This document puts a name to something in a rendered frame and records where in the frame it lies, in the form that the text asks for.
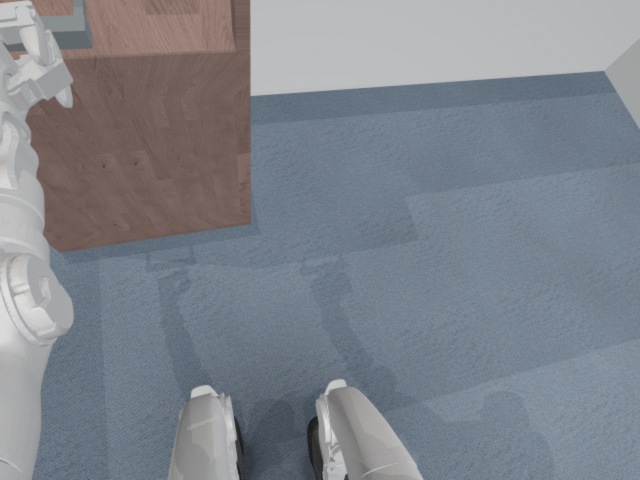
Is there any robot right shin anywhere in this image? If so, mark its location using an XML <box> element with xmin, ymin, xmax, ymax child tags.
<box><xmin>319</xmin><ymin>379</ymin><xmax>347</xmax><ymax>480</ymax></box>

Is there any left robot upper arm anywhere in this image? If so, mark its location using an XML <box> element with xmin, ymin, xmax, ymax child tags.
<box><xmin>0</xmin><ymin>252</ymin><xmax>74</xmax><ymax>480</ymax></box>

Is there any left robot forearm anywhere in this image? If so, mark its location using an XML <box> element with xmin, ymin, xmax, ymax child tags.
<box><xmin>0</xmin><ymin>101</ymin><xmax>50</xmax><ymax>267</ymax></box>

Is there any drawer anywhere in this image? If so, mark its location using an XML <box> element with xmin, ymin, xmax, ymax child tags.
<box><xmin>0</xmin><ymin>0</ymin><xmax>233</xmax><ymax>59</ymax></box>

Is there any robot left hand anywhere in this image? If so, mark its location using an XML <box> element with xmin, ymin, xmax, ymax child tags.
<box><xmin>0</xmin><ymin>0</ymin><xmax>73</xmax><ymax>120</ymax></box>

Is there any cabinet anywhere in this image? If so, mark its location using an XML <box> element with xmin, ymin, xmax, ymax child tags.
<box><xmin>14</xmin><ymin>0</ymin><xmax>251</xmax><ymax>253</ymax></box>

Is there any handle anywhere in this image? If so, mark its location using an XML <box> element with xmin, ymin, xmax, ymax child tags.
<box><xmin>3</xmin><ymin>0</ymin><xmax>93</xmax><ymax>52</ymax></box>

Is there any robot right thigh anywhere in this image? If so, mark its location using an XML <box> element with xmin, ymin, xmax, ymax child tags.
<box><xmin>316</xmin><ymin>386</ymin><xmax>424</xmax><ymax>480</ymax></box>

